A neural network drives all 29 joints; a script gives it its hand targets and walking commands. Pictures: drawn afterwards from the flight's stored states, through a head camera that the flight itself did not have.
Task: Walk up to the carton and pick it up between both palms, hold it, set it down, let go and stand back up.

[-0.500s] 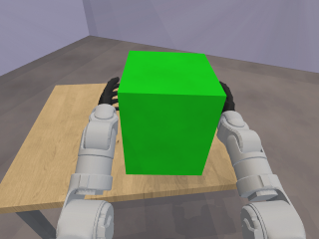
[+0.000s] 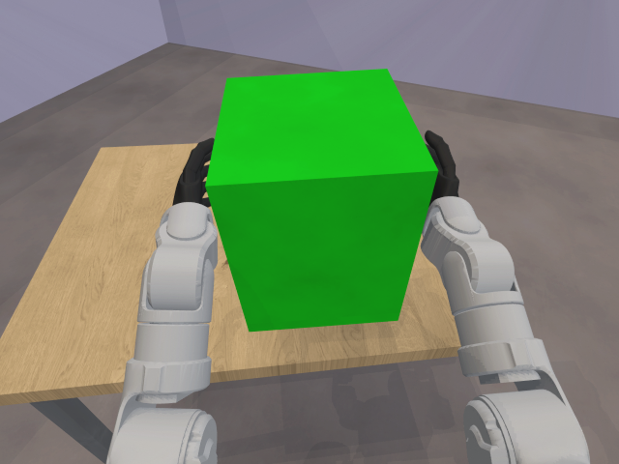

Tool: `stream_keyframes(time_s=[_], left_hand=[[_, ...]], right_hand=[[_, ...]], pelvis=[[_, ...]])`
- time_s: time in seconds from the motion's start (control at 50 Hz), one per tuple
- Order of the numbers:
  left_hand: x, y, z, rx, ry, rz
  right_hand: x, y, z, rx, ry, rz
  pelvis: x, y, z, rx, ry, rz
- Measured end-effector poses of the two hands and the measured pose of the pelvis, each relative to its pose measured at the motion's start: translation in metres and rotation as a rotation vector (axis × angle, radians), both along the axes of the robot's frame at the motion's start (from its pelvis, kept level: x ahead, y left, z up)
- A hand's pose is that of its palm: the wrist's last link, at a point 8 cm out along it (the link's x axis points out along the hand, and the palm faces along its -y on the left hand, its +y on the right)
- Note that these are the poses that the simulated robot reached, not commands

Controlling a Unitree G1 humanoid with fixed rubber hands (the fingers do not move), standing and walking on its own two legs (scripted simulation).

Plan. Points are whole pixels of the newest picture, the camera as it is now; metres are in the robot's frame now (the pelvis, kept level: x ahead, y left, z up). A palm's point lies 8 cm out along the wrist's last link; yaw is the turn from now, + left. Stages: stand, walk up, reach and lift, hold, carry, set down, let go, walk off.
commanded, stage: hold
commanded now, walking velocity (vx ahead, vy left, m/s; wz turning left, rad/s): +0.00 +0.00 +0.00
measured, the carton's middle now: (315, 204) +0.39 +0.02 +0.17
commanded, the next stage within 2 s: none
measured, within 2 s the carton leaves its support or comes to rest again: neither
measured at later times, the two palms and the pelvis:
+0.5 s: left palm (191, 203) +0.35 +0.16 +0.20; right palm (441, 212) +0.36 -0.12 +0.19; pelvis -0.01 +0.00 +0.00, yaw +0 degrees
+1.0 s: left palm (198, 200) +0.36 +0.16 +0.20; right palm (441, 207) +0.37 -0.13 +0.18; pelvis +0.00 +0.00 +0.00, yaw +0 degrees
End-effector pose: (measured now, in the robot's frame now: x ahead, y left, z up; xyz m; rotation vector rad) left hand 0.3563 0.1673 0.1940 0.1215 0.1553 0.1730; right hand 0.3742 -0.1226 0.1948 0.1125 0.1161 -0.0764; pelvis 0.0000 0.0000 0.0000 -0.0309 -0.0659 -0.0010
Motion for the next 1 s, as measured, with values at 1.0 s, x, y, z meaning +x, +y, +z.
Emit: stream_keyframes(time_s=[1.0], left_hand=[[0.005, -0.006, 0.003, 0.003, 0.035, -0.026]], right_hand=[[-0.005, -0.006, -0.010, -0.024, 0.035, -0.024]], pelvis=[[-0.002, 0.000, 0.000, 0.000, -0.003, 0.000]])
